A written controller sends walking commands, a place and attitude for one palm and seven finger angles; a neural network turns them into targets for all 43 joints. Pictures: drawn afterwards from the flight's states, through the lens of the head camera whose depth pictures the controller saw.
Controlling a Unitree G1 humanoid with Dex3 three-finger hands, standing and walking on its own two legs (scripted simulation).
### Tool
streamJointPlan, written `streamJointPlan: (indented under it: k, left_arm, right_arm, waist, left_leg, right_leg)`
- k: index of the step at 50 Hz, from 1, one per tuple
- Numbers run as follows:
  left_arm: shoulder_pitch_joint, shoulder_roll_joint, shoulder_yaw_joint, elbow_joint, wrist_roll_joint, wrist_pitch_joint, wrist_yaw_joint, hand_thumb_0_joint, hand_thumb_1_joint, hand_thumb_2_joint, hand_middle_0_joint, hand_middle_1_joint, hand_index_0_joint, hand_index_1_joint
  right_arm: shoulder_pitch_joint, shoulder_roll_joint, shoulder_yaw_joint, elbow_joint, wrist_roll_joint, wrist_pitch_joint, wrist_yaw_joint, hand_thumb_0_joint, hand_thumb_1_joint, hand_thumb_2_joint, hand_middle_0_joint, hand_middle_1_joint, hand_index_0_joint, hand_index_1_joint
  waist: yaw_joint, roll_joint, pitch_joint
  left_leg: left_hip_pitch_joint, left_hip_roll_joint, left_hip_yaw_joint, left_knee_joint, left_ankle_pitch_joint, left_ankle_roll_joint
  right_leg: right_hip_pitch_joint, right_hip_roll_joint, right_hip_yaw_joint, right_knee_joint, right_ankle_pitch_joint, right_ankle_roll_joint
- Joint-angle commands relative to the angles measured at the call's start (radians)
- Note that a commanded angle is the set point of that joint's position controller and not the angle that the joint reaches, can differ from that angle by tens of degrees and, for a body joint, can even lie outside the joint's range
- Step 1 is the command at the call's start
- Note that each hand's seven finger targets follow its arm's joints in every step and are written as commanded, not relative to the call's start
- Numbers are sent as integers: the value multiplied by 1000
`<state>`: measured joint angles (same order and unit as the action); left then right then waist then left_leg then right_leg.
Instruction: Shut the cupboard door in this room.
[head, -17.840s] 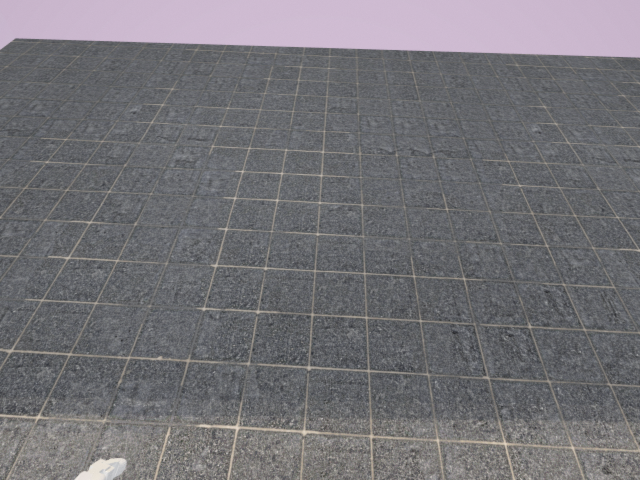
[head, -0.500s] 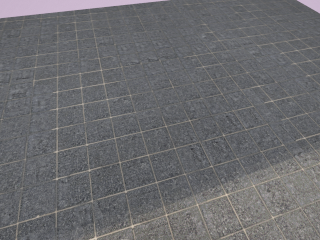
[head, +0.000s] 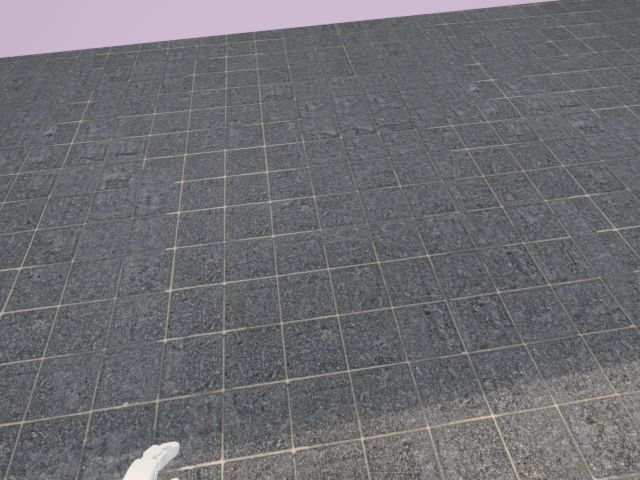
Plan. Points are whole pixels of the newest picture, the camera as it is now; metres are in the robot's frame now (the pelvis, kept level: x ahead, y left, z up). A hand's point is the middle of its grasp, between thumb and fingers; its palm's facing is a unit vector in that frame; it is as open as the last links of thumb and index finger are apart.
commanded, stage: turn or walk to find it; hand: left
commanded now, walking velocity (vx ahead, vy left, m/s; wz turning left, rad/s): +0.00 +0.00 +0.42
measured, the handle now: out of the picture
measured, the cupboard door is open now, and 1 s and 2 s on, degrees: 100 100 100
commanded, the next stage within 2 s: stand and wait in 0.86 s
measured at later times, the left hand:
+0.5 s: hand out of the picture -0.06 +0.24 -0.18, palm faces +0.29 -0.92 -0.25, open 7.4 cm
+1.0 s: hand out of the picture -0.04 +0.19 -0.14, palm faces +0.45 -0.85 -0.27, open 7.4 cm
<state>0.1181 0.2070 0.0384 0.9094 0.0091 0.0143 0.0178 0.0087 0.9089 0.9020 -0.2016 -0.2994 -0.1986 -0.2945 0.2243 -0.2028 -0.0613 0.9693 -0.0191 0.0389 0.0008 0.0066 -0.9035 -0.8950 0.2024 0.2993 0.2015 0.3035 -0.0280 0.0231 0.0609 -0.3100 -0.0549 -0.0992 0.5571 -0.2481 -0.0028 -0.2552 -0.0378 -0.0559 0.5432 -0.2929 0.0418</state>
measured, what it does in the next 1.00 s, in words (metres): steps on the spot, turning left: left foot, then right foot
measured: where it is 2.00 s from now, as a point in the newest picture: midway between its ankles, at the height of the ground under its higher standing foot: outside the picture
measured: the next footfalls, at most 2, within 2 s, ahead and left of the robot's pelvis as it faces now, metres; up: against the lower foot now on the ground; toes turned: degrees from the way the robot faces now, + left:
left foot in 0.42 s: -0.02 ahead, +0.15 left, +0.00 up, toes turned +17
right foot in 0.82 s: +0.06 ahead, -0.09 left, +0.00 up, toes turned +17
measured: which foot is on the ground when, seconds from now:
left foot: down 0.00-0.00, up 0.02-0.40, down 0.42-0.82, up 0.84-1.00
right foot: down 0.00-0.42, up 0.44-0.80, down 0.82-1.00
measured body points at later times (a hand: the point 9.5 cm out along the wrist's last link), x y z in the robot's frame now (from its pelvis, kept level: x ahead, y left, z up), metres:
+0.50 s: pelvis -0.02 +0.02 +0.00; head +0.01 +0.06 +0.44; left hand -0.07 +0.29 -0.16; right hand +0.13 -0.20 -0.13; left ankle -0.06 +0.13 -0.73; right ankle -0.01 -0.11 -0.70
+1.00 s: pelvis -0.02 -0.01 +0.01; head +0.02 -0.03 +0.46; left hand -0.07 +0.24 -0.12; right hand +0.14 -0.22 -0.16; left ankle -0.12 +0.11 -0.64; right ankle +0.02 -0.10 -0.73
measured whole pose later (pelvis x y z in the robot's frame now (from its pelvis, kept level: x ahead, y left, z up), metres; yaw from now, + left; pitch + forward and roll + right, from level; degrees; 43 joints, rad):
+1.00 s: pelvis -0.02 -0.01 +0.01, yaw +27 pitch -1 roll +2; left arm 0.20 0.17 0.03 0.92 0.02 0.01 0.02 0.01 0.91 0.90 -0.20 -0.30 -0.20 -0.29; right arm 0.19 -0.25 -0.08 0.98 -0.02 0.07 0.01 0.01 -0.91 -0.90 0.20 0.30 0.20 0.30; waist -0.01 0.04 0.08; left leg -0.47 -0.01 -0.03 1.13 -0.41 -0.04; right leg -0.22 -0.09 -0.16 0.53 -0.28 -0.02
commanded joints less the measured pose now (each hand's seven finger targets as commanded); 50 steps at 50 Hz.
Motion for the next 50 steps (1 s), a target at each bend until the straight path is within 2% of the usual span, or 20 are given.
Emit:
streamJointPlan:
  k: [1,3,5,15,17,19,20,21,22,24,28,33,38,39,40,41,42,43,45,50]
  left_arm:
    - [139,236,67,-45,8,-23,19,0,900,900,-200,-300,-200,-300]
    - [33,175,52,-67,6,-16,21,0,900,900,-200,-300,-200,-300]
    - [12,137,38,-73,8,-25,16,0,900,900,-200,-300,-200,-300]
    - [173,215,62,3,23,-18,11,0,900,900,-200,-300,-200,-300]
    - [167,221,64,12,21,-14,10,0,900,900,-200,-300,-200,-300]
    - [145,210,63,14,11,-6,8,0,900,900,-200,-300,-200,-300]
    - [151,178,59,0,2,2,5,0,900,900,-200,-300,-200,-300]
    - [139,110,41,-34,-1,7,-1,0,900,900,-200,-300,-200,-300]
    - [69,110,29,-53,7,16,4,0,900,900,-200,-300,-200,-300]
    - [24,115,39,-38,3,21,1,0,900,900,-200,-300,-200,-300]
    - [76,108,34,0,2,14,-11,0,900,900,-200,-300,-200,-300]
    - [41,100,28,-21,-1,13,-6,0,900,900,-200,-300,-200,-300]
    - [145,103,31,-5,-2,-1,-1,0,900,900,-200,-300,-200,-300]
    - [175,120,35,0,0,-9,2,0,900,900,-200,-300,-200,-300]
    - [194,176,46,-3,11,-19,8,0,900,900,-200,-300,-200,-300]
    - [199,253,61,-12,22,-24,12,0,900,900,-200,-300,-200,-300]
    - [196,248,67,-24,11,-27,13,0,900,900,-200,-300,-200,-300]
    - [145,222,64,-34,10,-20,19,0,900,900,-200,-300,-200,-300]
    - [59,164,44,-53,11,-24,15,0,900,900,-200,-300,-200,-300]
    - [113,162,44,-38,17,-29,16,0,900,900,-200,-300,-200,-300]
  right_arm:
    - [-35,-124,-46,-106,-3,1,-4,0,-900,-900,200,300,200,300]
    - [-8,-122,-52,-69,-3,14,6,0,-900,-900,200,300,200,300]
    - [34,-103,-43,-42,-6,16,14,0,-900,-900,200,300,200,300]
    - [-94,-75,-10,-64,11,-2,11,0,-900,-900,200,300,200,300]
    - [-67,-79,-7,-59,13,-10,8,0,-900,-900,200,300,200,300]
    - [-7,-101,-11,-43,11,-20,8,0,-900,-900,200,300,200,300]
    - [23,-166,-26,-42,6,-30,8,0,-900,-900,200,300,200,300]
    - [58,-260,-47,-45,-1,-33,5,0,-900,-900,200,300,200,300]
    - [95,-285,-54,-27,0,-25,-1,0,-900,-900,200,300,200,300]
    - [18,-237,-43,-36,-4,-25,-19,0,-900,-900,200,300,200,300]
    - [-49,-199,-26,-57,-2,-35,-21,0,-900,-900,200,300,200,300]
    - [-23,-207,-36,-57,-5,-26,-16,0,-900,-900,200,300,200,300]
    - [-77,-202,-44,-81,-4,-16,-10,0,-900,-900,200,300,200,300]
    - [-79,-183,-42,-86,2,-16,-8,0,-900,-900,200,300,200,300]
    - [-59,-135,-36,-95,10,-17,-3,0,-900,-900,200,300,200,300]
    - [-65,-83,-26,-124,11,-18,1,0,-900,-900,200,300,200,300]
    - [-75,-135,-40,-115,0,-1,-4,0,-900,-900,200,300,200,300]
    - [-88,-138,-48,-111,1,7,-2,0,-900,-900,200,300,200,300]
    - [-41,-115,-41,-66,-1,12,10,0,-900,-900,200,300,200,300]
    - [-52,-100,-30,-57,1,17,17,0,-900,-900,200,300,200,300]
  waist:
    - [75,-289,-80]
    - [13,-144,-7]
    - [-3,-159,-15]
    - [82,-221,-77]
    - [64,-228,-100]
    - [22,-182,-125]
    - [4,-16,-150]
    - [-16,259,-134]
    - [-49,232,-129]
    - [-23,230,-70]
    - [16,134,-86]
    - [-1,133,-83]
    - [50,135,-89]
    - [65,94,-96]
    - [72,-67,-114]
    - [79,-311,-88]
    - [92,-309,-89]
    - [66,-233,-39]
    - [17,-145,-19]
    - [42,-200,-35]
  left_leg:
    - [-251,23,-16,472,-332,-17]
    - [-250,57,-8,634,-221,-19]
    - [-238,68,35,666,-132,-41]
    - [-114,77,157,245,-234,-56]
    - [-48,68,182,114,-180,-48]
    - [125,73,185,-115,19,-33]
    - [272,176,59,-181,184,7]
    - [351,415,-237,-208,495,125]
    - [265,472,-261,-231,475,203]
    - [188,391,-207,-233,373,199]
    - [211,300,-92,-191,513,167]
    - [198,293,-146,-184,494,174]
    - [60,237,-177,-120,373,131]
    - [-9,202,-168,-72,286,99]
    - [-133,119,-90,54,103,41]
    - [-269,-16,52,270,-265,-20]
    - [-235,23,-4,458,-346,-16]
    - [-233,39,-12,577,-308,-11]
    - [-222,63,14,654,-189,-26]
    - [-195,80,79,553,-169,-60]
  right_leg:
    - [96,-440,384,-300,128,-206]
    - [8,-349,253,-290,81,-184]
    - [32,-271,104,-247,200,-148]
    - [187,-320,25,-136,501,-188]
    - [185,-318,5,-89,521,-165]
    - [97,-285,-54,15,428,-93]
    - [-49,-223,-108,149,248,-34]
    - [-284,-98,-139,335,-246,34]
    - [-273,-86,-54,463,-365,26]
    - [-308,-91,19,554,-265,23]
    - [-257,-64,14,485,-167,35]
    - [-198,-33,10,338,-174,37]
    - [31,4,-23,19,-5,25]
    - [131,-18,-9,-103,80,19]
    - [245,-157,122,-199,95,-19]
    - [258,-389,358,-251,214,-133]
    - [123,-448,392,-292,189,-196]
    - [53,-424,359,-293,149,-212]
    - [37,-307,165,-239,220,-171]
    - [93,-293,56,-222,321,-161]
